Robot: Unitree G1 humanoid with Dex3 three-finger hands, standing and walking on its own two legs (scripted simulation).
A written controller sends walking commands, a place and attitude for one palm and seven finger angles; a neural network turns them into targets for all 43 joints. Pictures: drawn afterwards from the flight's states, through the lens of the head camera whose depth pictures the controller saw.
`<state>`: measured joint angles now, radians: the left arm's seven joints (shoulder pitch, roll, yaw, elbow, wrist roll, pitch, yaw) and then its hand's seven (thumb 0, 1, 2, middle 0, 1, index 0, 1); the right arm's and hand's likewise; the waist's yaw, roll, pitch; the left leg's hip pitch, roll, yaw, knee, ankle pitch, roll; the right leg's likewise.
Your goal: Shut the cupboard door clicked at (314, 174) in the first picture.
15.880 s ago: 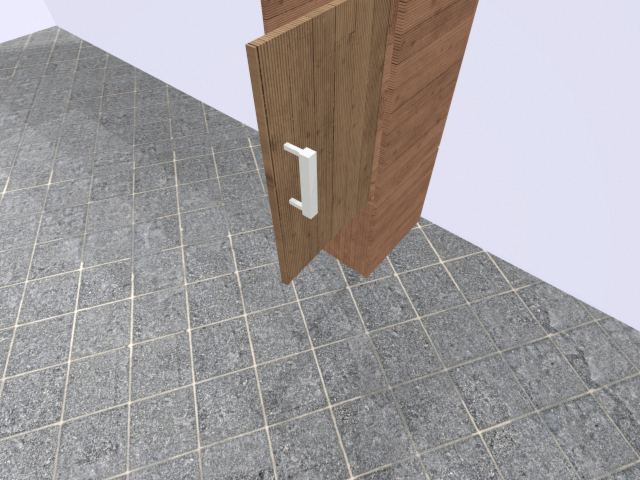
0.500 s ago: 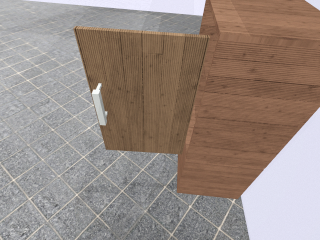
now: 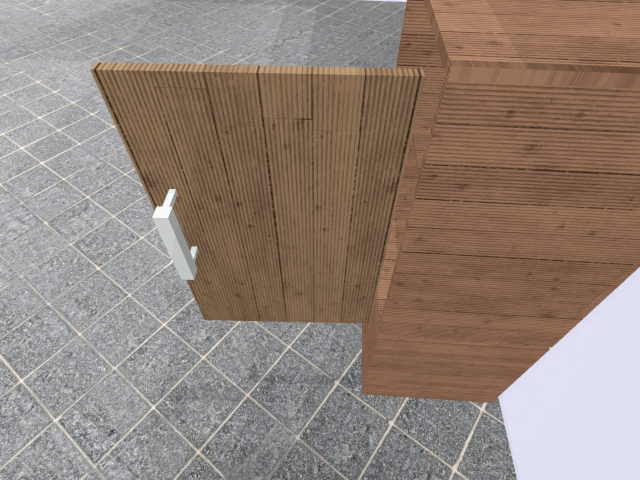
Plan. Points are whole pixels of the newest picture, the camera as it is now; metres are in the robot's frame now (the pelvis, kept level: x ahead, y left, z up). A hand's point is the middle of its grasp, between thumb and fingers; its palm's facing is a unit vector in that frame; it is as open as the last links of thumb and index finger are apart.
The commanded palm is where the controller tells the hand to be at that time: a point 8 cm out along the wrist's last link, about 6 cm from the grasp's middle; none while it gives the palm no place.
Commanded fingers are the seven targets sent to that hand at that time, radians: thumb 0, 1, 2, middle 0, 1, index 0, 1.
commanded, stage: come to a stop and stand still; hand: left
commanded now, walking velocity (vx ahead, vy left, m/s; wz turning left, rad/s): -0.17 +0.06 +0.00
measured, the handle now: (180, 236) +0.46 +0.26 +0.00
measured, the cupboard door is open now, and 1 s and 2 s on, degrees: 93 93 93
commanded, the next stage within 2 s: look again from close up in 1.38 s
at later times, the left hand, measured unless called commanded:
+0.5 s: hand out of the picture +0.01 +0.20 -0.17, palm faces +0.04 -0.98 -0.19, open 7.4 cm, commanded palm none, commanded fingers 0.00 0.90 0.90 -0.20 -0.30 -0.20 -0.30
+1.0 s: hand out of the picture +0.08 +0.23 -0.15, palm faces -0.01 -0.97 -0.25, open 7.4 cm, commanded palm none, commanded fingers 0.00 0.90 0.90 -0.20 -0.30 -0.20 -0.30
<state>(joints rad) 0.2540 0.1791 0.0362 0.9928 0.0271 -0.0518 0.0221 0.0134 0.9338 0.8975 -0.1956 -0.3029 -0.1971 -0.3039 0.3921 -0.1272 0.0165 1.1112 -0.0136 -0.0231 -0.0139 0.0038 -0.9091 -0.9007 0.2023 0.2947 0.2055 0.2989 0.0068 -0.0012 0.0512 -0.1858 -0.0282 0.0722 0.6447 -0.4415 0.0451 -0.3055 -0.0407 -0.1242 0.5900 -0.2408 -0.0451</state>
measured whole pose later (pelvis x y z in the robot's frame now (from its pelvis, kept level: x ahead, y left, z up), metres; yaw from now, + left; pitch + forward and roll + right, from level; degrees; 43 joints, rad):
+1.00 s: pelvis +0.04 +0.03 +0.01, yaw -1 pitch +0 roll +1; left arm 0.27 0.20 0.00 0.99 0.02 -0.01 0.03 0.00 0.90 0.90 -0.19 -0.30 -0.20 -0.30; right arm 0.31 -0.17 0.01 1.03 -0.02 0.00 0.00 0.01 -0.92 -0.90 0.20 0.29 0.20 0.30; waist -0.01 0.01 0.03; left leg -0.27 0.01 0.11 0.49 -0.22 0.02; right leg -0.23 -0.07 -0.07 0.52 -0.29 0.02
